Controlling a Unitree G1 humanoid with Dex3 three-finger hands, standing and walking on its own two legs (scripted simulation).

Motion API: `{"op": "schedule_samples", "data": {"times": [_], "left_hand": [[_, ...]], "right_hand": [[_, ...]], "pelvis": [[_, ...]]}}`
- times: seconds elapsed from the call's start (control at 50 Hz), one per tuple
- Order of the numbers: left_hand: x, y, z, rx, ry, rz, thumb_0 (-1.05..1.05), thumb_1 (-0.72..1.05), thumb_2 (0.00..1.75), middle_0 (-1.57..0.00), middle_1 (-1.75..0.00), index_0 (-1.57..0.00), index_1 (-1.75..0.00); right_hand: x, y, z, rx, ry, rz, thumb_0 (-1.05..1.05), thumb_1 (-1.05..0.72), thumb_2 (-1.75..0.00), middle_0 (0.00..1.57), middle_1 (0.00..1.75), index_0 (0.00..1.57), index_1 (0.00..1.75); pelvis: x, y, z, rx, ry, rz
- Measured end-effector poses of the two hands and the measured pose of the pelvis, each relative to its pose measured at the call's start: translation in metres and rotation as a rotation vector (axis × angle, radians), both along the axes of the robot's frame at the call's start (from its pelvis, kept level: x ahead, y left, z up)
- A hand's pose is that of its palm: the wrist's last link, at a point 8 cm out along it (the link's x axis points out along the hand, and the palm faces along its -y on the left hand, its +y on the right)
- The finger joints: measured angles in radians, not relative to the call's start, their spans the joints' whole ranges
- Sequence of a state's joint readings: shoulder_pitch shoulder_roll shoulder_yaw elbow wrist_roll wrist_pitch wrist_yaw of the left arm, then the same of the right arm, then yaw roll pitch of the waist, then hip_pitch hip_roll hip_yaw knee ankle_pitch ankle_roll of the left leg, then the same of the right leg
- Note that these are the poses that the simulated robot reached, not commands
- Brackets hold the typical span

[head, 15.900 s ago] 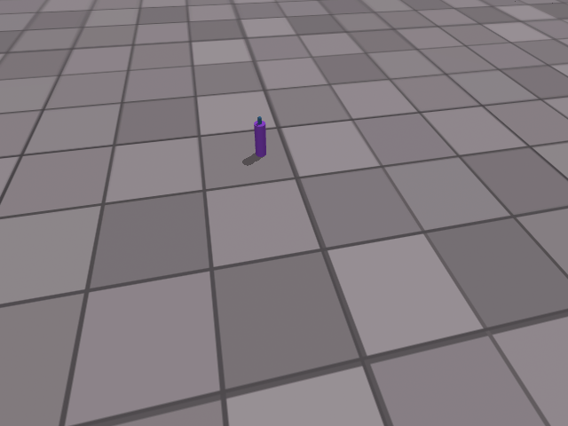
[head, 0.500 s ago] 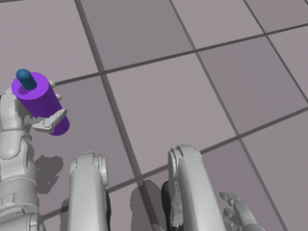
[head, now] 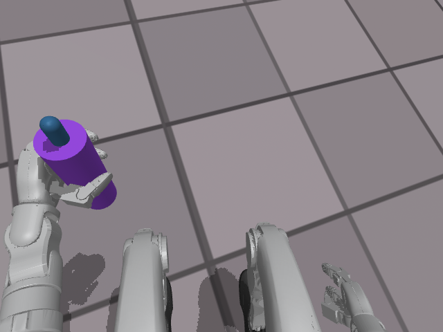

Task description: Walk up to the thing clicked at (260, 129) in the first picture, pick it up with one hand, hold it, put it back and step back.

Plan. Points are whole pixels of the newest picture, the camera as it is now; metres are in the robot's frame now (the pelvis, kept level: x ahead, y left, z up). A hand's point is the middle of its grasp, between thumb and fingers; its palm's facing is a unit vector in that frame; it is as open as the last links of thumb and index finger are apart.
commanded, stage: lift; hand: left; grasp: from the side
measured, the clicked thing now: (80, 166) +0.40 +0.22 -0.01
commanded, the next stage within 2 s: hold in 1.52 s
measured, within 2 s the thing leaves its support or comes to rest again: neither
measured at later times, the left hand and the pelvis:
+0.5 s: hand (2, 128) +0.37 +0.22 +0.17, palm faces +0.11 -0.99 -0.04, open 8.9 cm; pelvis +0.03 +0.01 +0.15, yaw +2 degrees
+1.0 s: hand out of the picture +0.37 +0.21 +0.25, palm faces +0.08 -1.00 -0.02, open 8.9 cm; pelvis +0.05 +0.01 +0.23, yaw +3 degrees
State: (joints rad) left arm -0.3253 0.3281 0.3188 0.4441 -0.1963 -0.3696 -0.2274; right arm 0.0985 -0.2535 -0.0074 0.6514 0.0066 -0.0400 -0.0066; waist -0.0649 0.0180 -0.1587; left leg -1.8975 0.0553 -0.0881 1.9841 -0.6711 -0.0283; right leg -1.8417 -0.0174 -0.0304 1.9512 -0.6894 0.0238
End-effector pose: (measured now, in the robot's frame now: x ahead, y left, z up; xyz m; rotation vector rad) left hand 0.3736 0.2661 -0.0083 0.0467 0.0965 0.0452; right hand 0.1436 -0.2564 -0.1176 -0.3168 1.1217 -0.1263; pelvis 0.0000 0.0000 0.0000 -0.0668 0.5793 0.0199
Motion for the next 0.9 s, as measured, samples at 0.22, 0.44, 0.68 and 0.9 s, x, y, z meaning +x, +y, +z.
{"op": "schedule_samples", "data": {"times": [0.22, 0.44, 0.68, 0.9], "left_hand": [[-0.013, -0.003, 0.089, 0.007, 0.006, 0.023, 0.0, -0.27, 1.14, -0.81, -1.05, -0.78, -1.06], [-0.026, -0.001, 0.166, -0.008, 0.018, 0.064, 0.0, -0.27, 1.14, -0.81, -1.05, -0.78, -1.06], [-0.032, -0.001, 0.215, -0.019, 0.023, 0.034, 0.0, -0.27, 1.14, -0.81, -1.05, -0.78, -1.06], [-0.033, -0.005, 0.249, -0.02, 0.012, 0.033, 0.0, -0.27, 1.14, -0.81, -1.05, -0.78, -1.06]], "right_hand": [[0.021, 0.012, 0.074, 0.015, -0.078, -0.021, 0.01, -0.9, -0.89, 0.2, 0.3, 0.21, 0.3], [0.031, 0.022, 0.155, 0.018, -0.15, -0.018, 0.01, -0.89, -0.89, 0.2, 0.3, 0.21, 0.3], [0.032, 0.026, 0.21, 0.015, -0.181, -0.001, 0.01, -0.9, -0.89, 0.2, 0.3, 0.21, 0.3], [0.031, 0.03, 0.235, 0.029, -0.176, 0.002, 0.01, -0.9, -0.89, 0.2, 0.3, 0.21, 0.3]], "pelvis": [[0.013, 0.004, 0.068, 0.0, -0.058, 0.012], [0.027, 0.007, 0.138, 0.005, -0.157, 0.032], [0.035, 0.01, 0.186, 0.015, -0.251, 0.043], [0.042, 0.01, 0.215, 0.029, -0.313, 0.042]]}}
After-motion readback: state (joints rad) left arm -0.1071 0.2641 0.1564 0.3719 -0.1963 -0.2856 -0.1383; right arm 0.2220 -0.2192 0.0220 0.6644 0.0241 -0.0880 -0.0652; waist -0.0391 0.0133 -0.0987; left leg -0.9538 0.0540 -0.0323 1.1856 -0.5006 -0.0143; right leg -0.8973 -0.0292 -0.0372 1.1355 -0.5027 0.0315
